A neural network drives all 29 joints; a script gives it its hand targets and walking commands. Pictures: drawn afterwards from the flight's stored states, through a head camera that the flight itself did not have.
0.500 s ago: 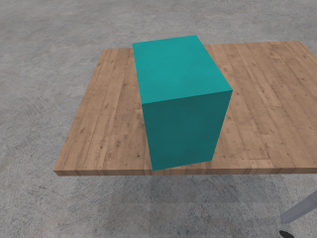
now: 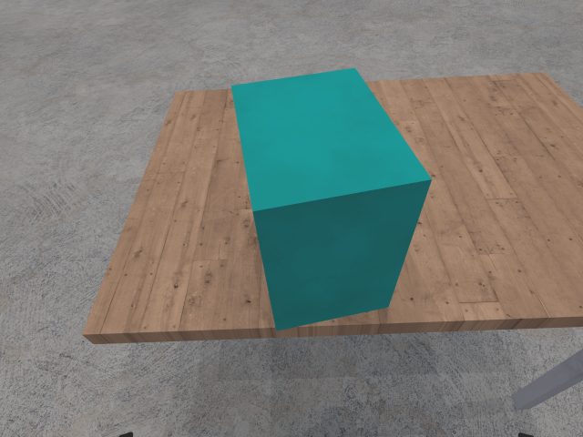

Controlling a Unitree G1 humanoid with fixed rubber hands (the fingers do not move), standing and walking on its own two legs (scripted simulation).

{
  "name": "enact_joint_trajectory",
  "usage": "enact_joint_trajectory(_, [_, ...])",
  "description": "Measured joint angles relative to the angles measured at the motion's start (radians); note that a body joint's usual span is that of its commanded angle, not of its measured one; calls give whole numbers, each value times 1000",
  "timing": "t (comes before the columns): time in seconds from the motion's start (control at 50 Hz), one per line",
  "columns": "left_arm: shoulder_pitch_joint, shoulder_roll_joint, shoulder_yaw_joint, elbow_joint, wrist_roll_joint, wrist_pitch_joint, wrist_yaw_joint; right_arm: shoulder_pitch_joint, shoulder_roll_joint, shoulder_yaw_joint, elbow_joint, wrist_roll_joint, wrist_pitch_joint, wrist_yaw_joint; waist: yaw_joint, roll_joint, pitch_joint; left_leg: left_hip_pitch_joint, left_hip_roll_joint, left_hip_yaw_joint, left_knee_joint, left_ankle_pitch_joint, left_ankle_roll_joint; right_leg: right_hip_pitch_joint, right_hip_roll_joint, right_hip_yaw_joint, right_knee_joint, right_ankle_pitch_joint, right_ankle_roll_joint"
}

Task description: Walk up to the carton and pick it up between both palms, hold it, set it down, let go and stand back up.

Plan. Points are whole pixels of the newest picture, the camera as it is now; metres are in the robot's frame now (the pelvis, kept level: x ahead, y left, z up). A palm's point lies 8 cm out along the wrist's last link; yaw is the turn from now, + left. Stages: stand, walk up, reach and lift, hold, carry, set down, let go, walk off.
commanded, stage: walk up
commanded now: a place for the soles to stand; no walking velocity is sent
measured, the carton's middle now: (314, 203) +0.42 -0.01 +0.09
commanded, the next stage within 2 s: reach and lift in 0.56 s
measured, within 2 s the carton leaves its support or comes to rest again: neither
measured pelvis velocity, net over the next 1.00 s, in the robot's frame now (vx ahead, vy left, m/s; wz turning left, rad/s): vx -0.06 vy -0.02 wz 0.00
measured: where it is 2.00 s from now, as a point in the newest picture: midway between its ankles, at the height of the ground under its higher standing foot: outside the picture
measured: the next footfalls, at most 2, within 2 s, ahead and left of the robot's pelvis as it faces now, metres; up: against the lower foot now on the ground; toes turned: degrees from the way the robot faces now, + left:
none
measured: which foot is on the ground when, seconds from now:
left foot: down 0.00-1.00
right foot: down 0.00-1.00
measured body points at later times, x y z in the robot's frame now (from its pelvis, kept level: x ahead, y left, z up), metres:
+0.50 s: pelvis -0.01 +0.00 +0.00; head -0.01 -0.01 +0.45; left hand +0.07 +0.30 -0.12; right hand +0.07 -0.31 -0.13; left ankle -0.05 +0.13 -0.74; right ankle -0.03 -0.14 -0.74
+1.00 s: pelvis -0.06 -0.02 -0.01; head -0.07 -0.02 +0.44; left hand +0.12 +0.24 -0.08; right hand +0.09 -0.32 -0.09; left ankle -0.05 +0.13 -0.74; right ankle -0.03 -0.14 -0.74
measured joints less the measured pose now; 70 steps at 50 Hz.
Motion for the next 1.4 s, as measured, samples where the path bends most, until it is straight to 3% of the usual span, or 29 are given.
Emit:
enact_joint_trajectory(0.58, [41,-7,1,-10,5,6,0,21,4,-7,-24,-1,5,-1,0,9,9,-1,3,12,17,7,-2,-17,3,14,39,-1,-5])
enact_joint_trajectory(0.64, [22,7,-6,-197,3,219,6,-38,25,-75,9,-62,-45,36,-10,5,23,-88,10,-3,121,-26,-10,-91,5,2,128,-30,-8])
enact_joint_trajectory(0.72, [-89,5,0,-399,41,426,-9,-125,42,-96,-59,-50,-56,73,-8,-1,91,-165,20,-19,238,-60,-15,-159,11,-7,231,-60,-12])
enact_joint_trajectory(0.8, [-135,-33,24,-559,88,508,-32,-168,39,-51,-122,12,-70,73,-15,-3,132,-169,32,-26,271,-64,-22,-156,23,-12,250,-55,-19])
enact_joint_trajectory(0.88, [-76,-82,40,-667,106,520,-27,-126,24,-21,-177,52,-80,71,-25,-1,114,-116,38,-25,223,-39,-26,-102,30,-13,197,-27,-24])
enact_joint_trajectory(0.96, [1,-103,45,-682,104,521,-20,-38,6,-22,-239,49,-47,71,-18,-6,75,-54,33,-16,154,-4,-25,-51,27,-8,149,-3,-25])
enact_joint_trajectory(1.04, [44,-89,43,-666,67,527,-9,33,17,-44,-343,17,21,77,-4,-20,61,-27,25,-8,119,20,-17,-42,22,0,145,6,-28])
enact_joint_trajectory(1.16, [72,-67,22,-738,-2,511,17,91,91,-47,-534,6,109,90,19,-34,53,-29,24,5,96,44,-16,-57,23,12,141,28,-33])
enact_joint_trajectory(1.4, [46,-126,10,-827,-27,511,19,85,112,-76,-717,-4,225,81,6,31,29,-3,12,13,46,73,-8,-39,13,19,104,51,-25])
